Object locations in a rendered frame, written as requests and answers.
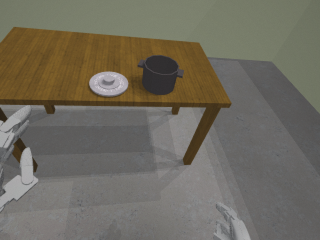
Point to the knob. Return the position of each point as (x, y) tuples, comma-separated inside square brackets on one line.
[(108, 79)]

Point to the table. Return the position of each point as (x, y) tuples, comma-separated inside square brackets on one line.
[(53, 68)]

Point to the pot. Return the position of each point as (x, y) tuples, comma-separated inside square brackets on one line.
[(159, 74)]

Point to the left robot hand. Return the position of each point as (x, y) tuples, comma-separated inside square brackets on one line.
[(10, 131)]

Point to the lid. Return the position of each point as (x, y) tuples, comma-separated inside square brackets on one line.
[(98, 86)]

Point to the right robot hand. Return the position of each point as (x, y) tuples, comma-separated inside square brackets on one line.
[(235, 231)]

